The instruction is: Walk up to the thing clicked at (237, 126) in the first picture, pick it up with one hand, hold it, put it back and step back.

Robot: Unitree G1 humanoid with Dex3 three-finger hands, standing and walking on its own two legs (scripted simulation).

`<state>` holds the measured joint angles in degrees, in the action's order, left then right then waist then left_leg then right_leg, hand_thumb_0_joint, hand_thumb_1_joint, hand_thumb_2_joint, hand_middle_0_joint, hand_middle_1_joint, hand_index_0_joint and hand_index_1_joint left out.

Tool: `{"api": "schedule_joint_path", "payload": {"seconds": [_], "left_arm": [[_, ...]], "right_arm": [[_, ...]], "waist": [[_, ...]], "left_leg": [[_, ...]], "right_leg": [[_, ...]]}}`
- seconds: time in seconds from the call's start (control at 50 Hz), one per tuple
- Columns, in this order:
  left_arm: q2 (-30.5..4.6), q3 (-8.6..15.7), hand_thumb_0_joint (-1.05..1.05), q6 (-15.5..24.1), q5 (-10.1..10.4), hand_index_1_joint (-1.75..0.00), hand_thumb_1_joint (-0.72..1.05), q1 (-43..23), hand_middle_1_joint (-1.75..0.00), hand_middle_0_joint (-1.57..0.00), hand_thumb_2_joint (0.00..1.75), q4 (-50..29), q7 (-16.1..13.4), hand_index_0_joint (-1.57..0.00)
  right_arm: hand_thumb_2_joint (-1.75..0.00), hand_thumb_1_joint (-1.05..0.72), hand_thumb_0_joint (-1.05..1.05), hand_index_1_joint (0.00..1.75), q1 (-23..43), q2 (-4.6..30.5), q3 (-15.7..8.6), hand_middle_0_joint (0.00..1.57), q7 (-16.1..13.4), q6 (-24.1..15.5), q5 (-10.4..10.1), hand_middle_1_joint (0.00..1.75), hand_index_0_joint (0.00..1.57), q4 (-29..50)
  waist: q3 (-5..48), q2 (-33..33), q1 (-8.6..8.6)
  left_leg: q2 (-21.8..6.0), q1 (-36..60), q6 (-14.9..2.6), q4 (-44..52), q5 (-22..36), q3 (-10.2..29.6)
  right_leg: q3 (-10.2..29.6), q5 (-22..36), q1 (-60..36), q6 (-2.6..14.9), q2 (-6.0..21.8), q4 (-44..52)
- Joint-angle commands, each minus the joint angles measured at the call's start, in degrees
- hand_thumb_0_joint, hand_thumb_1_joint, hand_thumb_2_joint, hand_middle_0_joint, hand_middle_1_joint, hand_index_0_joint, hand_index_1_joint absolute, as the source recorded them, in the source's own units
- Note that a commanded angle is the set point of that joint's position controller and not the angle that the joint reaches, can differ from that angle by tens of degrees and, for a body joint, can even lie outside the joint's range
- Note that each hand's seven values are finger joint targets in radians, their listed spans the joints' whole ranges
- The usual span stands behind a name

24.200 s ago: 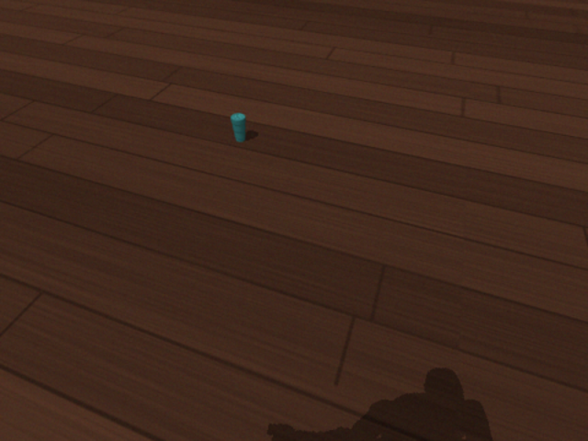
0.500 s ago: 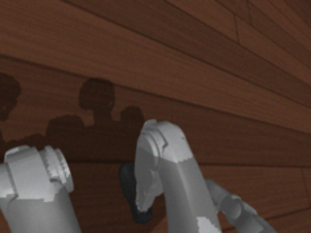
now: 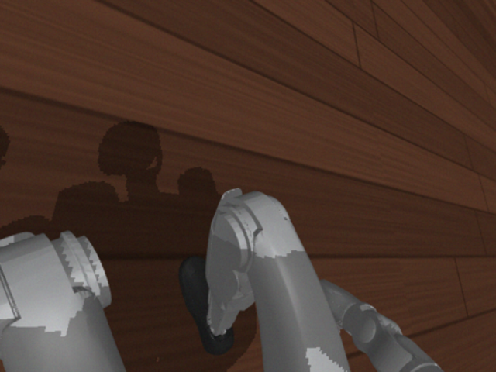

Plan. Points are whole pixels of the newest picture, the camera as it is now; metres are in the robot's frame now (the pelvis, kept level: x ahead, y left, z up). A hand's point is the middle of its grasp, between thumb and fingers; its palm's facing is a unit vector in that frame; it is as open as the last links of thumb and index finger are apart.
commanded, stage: loosen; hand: left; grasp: from the side
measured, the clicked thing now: out of the picture +0.43 +0.31 -0.20
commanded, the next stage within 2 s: open in 0.06 s
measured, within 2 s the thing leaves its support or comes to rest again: rests again in 0.02 s
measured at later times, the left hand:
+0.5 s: hand out of the picture +0.43 +0.31 -0.17, palm faces +0.45 -0.89 +0.02, open 15.3 cm
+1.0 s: hand out of the picture +0.40 +0.38 -0.09, palm faces +0.45 -0.89 -0.04, open 17.7 cm
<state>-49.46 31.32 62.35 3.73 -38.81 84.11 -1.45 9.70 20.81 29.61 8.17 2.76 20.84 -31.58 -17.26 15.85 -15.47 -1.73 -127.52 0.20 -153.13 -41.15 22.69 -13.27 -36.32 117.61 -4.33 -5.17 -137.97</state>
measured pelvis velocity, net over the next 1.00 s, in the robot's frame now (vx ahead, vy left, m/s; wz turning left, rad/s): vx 0.00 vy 0.00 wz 0.03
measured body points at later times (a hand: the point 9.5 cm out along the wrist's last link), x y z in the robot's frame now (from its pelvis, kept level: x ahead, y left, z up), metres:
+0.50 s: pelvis +0.00 +0.00 +0.00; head +0.22 +0.20 +0.33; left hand +0.40 +0.36 -0.17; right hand +0.17 -0.24 -0.03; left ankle +0.08 +0.12 -0.25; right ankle +0.14 -0.13 -0.25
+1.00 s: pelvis +0.00 +0.00 +0.02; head +0.19 +0.19 +0.38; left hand +0.37 +0.43 -0.08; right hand +0.18 -0.24 -0.03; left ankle +0.08 +0.12 -0.25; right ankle +0.14 -0.13 -0.25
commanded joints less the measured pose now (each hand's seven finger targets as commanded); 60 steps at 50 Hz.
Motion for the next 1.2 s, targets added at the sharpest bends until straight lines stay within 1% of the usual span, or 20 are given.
{"api": "schedule_joint_path", "payload": {"seconds": [0.0,0.02,0.14,0.2,0.3,0.5,0.54,0.68,0.76,0.8,0.86,0.9,0.94,1.0,1.02,1.04,1.06,1.08,1.14,1.18], "left_arm": [[-10.2,0.2,0.00,4.9,0.3,-1.26,0.13,-12.1,-1.25,-1.16,1.16,-7.6,-0.2,-1.17],[-9.3,0.2,0.00,4.9,0.5,-1.23,0.11,-11.9,-1.23,-1.20,1.08,-7.9,-0.2,-1.22],[-9.8,-0.1,0.00,5.2,0.6,-0.77,-0.17,-12.5,-0.78,-0.87,0.60,-8.2,-0.1,-0.89],[-10.7,0.3,0.00,5.0,0.5,-0.53,-0.41,-12.0,-0.54,-0.63,0.40,-8.4,-0.1,-0.65],[-9.8,0.1,0.00,4.6,0.7,-0.33,-0.60,-11.8,-0.32,-0.45,0.19,-8.1,-0.1,-0.45],[-9.2,-0.4,0.00,4.5,0.9,-0.11,-0.61,-12.3,-0.10,-0.21,0.06,-7.9,0.2,-0.21],[-9.3,-0.2,0.00,4.7,1.0,-0.05,-0.61,-12.1,-0.04,-0.09,0.06,-7.3,0.0,-0.09],[-16.3,4.7,0.00,4.2,0.7,-0.02,-0.56,-11.2,-0.02,-0.06,0.07,-15.1,1.1,-0.05],[-16.3,5.8,0.00,0.9,1.0,-0.02,-0.57,-10.5,-0.01,-0.06,0.06,-24.2,3.0,-0.05],[-14.2,5.7,0.00,-2.2,2.0,-0.02,-0.59,-7.0,-0.02,-0.06,0.06,-26.4,4.9,-0.06],[-8.9,1.3,0.00,-7.0,3.1,-0.01,-0.60,-5.3,-0.01,-0.06,0.03,-28.2,8.6,-0.06],[-5.3,-0.1,0.00,-10.1,4.6,-0.01,-0.61,-2.9,-0.02,-0.06,0.02,-28.0,10.5,-0.07],[-3.7,0.4,0.00,-12.3,6.5,0.00,-0.61,-2.3,-0.02,-0.04,0.01,-28.3,12.1,-0.06],[-3.2,-0.3,0.00,-14.1,7.3,0.00,-0.53,-6.3,0.00,-0.05,0.04,-29.9,13.6,-0.03],[-12.5,1.7,0.00,-18.2,-2.6,-0.05,-0.52,-2.3,-0.05,-0.07,0.06,-24.3,10.7,-0.07],[-10.9,1.0,0.00,-19.4,-1.8,-0.05,-0.53,-6.8,-0.04,-0.07,0.07,-30.9,10.0,-0.06],[-11.1,1.1,0.00,-20.2,-2.4,-0.06,-0.54,-9.6,-0.06,-0.07,0.08,-34.9,9.5,-0.06],[-10.4,0.8,0.00,-22.2,-3.5,-0.07,-0.55,-7.6,-0.06,-0.08,0.07,-32.9,9.1,-0.07],[-16.5,4.2,0.00,-27.6,-5.8,-0.07,-0.58,-6.1,-0.06,-0.09,0.07,-39.3,7.0,-0.08],[-14.6,2.7,0.00,-30.7,-6.7,-0.06,-0.53,-6.1,-0.06,-0.05,0.07,-42.0,6.2,-0.05]], "right_arm": [[-0.90,-0.90,0.00,0.30,-1.1,21.1,-6.8,0.20,-1.0,0.6,0.2,0.30,0.20,1.0],[-0.90,-0.91,0.00,0.30,-1.5,21.2,-6.9,0.20,-1.1,0.6,0.4,0.30,0.20,0.8],[-0.90,-0.92,0.00,0.30,-1.3,21.1,-6.6,0.20,-1.2,0.5,0.4,0.30,0.20,0.6],[-0.90,-0.93,0.00,0.30,-1.4,21.0,-6.6,0.20,-1.2,0.7,0.4,0.30,0.20,0.8],[-0.91,-0.94,0.00,0.30,-1.0,21.2,-6.8,0.20,-1.2,0.8,0.3,0.30,0.20,1.0],[-0.91,-0.93,0.00,0.30,-1.2,21.1,-6.8,0.20,-1.2,0.7,0.3,0.30,0.20,0.8],[-0.90,-0.91,0.00,0.30,-1.1,21.1,-6.6,0.20,-1.2,0.6,0.3,0.30,0.20,1.1],[-0.90,-0.91,0.00,0.30,-2.2,21.1,-7.3,0.20,-1.6,1.2,0.0,0.30,0.20,0.8],[-0.90,-0.91,0.00,0.30,-4.2,20.5,-10.1,0.20,-1.7,1.8,-1.1,0.30,0.20,1.1],[-0.90,-0.91,0.00,0.30,-5.5,19.9,-11.7,0.20,-2.0,1.8,-2.3,0.30,0.20,1.4],[-0.90,-0.91,0.00,0.30,-6.7,19.5,-14.4,0.20,-2.5,1.7,-4.7,0.30,0.20,1.0],[-0.90,-0.90,0.00,0.30,-8.1,19.2,-15.7,0.20,-2.7,1.5,-6.4,0.30,0.20,0.9],[-0.90,-0.89,0.00,0.30,-8.8,18.5,-16.5,0.20,-2.7,1.1,-7.8,0.30,0.20,0.8],[-0.89,-0.83,0.00,0.30,-9.4,17.1,-17.6,0.20,-2.8,0.5,-9.4,0.30,0.20,0.8],[-0.92,-0.91,0.00,0.30,-10.6,14.7,-19.9,0.20,-3.1,1.2,-11.4,0.30,0.20,-1.1],[-0.91,-0.93,0.00,0.30,-10.7,14.6,-20.6,0.20,-3.1,1.6,-11.9,0.30,0.20,0.3],[-0.92,-0.93,0.00,0.30,-10.7,14.9,-21.9,0.20,-3.1,1.8,-12.6,0.30,0.20,1.2],[-0.92,-0.94,0.00,0.30,-12.5,14.9,-22.9,0.20,-3.1,2.3,-13.3,0.30,0.20,0.2],[-0.93,-0.98,0.00,0.30,-14.3,13.3,-24.9,0.20,-3.6,3.0,-15.1,0.30,0.20,0.2],[-0.90,-0.90,0.00,0.30,-15.8,12.1,-26.2,0.20,-3.9,3.7,-16.1,0.30,0.20,0.2]], "waist": [[30.6,-33.1,-6.04],[31.4,-33.4,-6.38],[30.3,-33.4,-6.50],[30.8,-33.7,-5.91],[30.1,-33.1,-6.04],[30.2,-32.7,-6.49],[30.1,-32.3,-6.42],[34.0,-38.4,-3.34],[39.3,-42.1,-1.40],[41.8,-42.4,0.03],[39.9,-41.3,-0.14],[38.3,-37.3,0.11],[37.1,-33.9,0.87],[36.8,-30.5,1.16],[40.8,-35.3,6.15],[43.8,-37.6,5.52],[46.5,-39.9,6.35],[45.4,-41.3,6.13],[50.3,-42.9,9.59],[51.6,-42.0,9.20]], "left_leg": [[-4.0,22.8,1.76,20.2,6.8,-4.9],[-4.0,24.4,1.87,20.0,8.3,-4.8],[-4.2,23.6,1.77,20.1,8.3,-4.8],[-4.1,23.6,1.74,20.2,8.3,-5.1],[-4.2,23.3,1.79,20.4,8.0,-4.6],[-4.3,23.6,1.73,20.3,7.4,-4.3],[-4.1,23.0,1.63,20.1,7.7,-4.4],[-4.3,26.1,2.17,21.3,10.8,-5.4],[-4.1,28.6,2.36,23.0,11.5,-6.8],[-3.8,29.0,2.27,23.6,12.8,-7.8],[-3.6,26.8,1.96,25.0,10.7,-8.2],[-3.1,23.9,1.44,25.3,8.9,-8.4],[-2.8,21.4,0.70,25.1,6.8,-8.8],[-2.3,17.9,-0.32,25.2,1.1,-9.2],[-2.4,24.0,0.00,29.4,2.1,-10.6],[-3.0,25.9,0.30,31.3,0.9,-10.0],[-3.2,28.0,0.50,33.1,-0.2,-10.0],[-3.2,29.2,0.75,34.8,-0.7,-9.8],[-2.7,31.3,0.66,36.0,3.2,-12.2],[-2.1,30.8,0.26,36.8,4.3,-13.6]], "right_leg": [[-7.9,10.0,-13.1,4.37,-1.6,8.4],[-7.8,11.4,-13.7,4.21,-1.5,8.4],[-7.8,11.3,-13.7,4.28,-1.6,8.6],[-7.7,11.1,-14.3,4.37,-1.7,8.8],[-8.0,10.9,-13.2,4.37,-1.7,8.6],[-8.0,10.5,-13.2,4.27,-1.8,8.9],[-8.1,10.8,-13.5,4.32,-1.8,8.8],[-7.1,12.2,-14.9,4.74,-1.5,8.1],[-5.5,12.4,-15.0,5.12,-1.0,8.6],[-4.8,13.4,-15.2,5.29,-0.9,9.1],[-4.4,11.9,-10.4,5.67,-0.5,9.4],[-4.3,10.8,-8.8,5.62,-0.3,10.1],[-4.1,9.3,-8.3,5.41,-0.2,11.0],[-3.3,4.8,-6.4,5.51,0.1,11.8],[-1.8,3.2,-6.0,5.98,0.7,13.3],[-1.7,2.2,-5.1,6.09,0.7,13.3],[-1.1,2.0,-4.3,6.12,0.9,13.2],[-1.0,1.8,-2.8,6.21,1.2,12.7],[1.1,3.2,-4.4,6.63,1.4,14.2],[2.1,3.8,-4.8,6.94,1.6,15.5]]}}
